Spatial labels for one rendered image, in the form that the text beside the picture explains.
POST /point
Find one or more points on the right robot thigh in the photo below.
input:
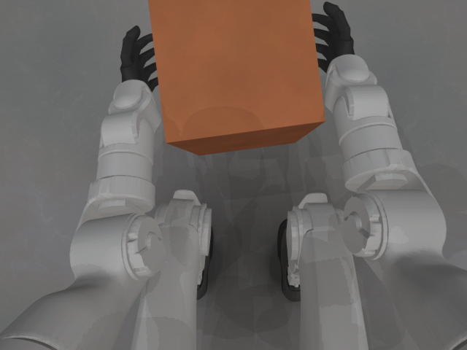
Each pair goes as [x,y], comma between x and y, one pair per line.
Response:
[331,311]

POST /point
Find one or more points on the robot left forearm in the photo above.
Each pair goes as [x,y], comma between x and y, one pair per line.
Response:
[124,175]

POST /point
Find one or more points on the carton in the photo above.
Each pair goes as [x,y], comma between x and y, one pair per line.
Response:
[236,74]

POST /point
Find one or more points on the left robot hand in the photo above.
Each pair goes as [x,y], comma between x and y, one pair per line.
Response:
[133,62]

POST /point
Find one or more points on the right robot upper arm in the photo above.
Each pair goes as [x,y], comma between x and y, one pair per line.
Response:
[400,234]

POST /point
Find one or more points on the robot right shin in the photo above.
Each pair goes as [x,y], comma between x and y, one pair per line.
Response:
[292,269]

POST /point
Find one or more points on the left robot upper arm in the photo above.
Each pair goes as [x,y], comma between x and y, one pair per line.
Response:
[112,259]

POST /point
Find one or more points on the right robot hand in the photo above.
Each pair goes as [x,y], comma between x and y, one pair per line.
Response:
[338,37]

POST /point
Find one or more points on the robot right forearm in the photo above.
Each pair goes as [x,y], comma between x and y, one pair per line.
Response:
[367,134]

